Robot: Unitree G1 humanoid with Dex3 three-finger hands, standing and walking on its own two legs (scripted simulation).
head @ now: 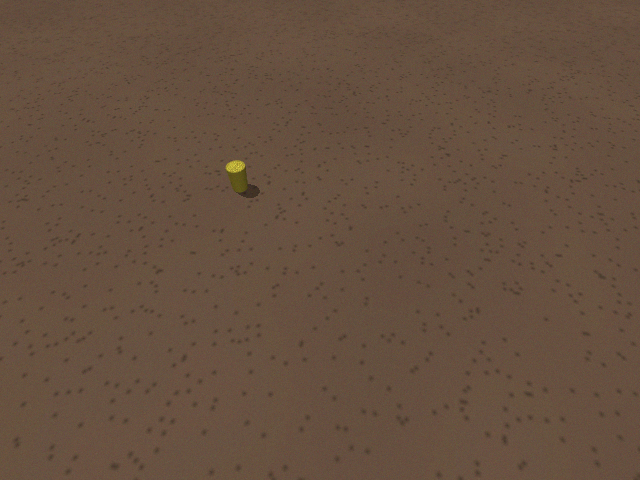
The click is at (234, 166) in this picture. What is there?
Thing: tapered cup
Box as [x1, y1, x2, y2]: [226, 160, 247, 191]
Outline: 231,161 226,165 226,171 231,182 231,185 235,191 243,191 247,187 244,163 238,160
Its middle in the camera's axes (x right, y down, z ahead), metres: -0.39 -0.26 +1.81
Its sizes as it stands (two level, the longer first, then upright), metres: 0.087 0.087 0.126
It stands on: the floor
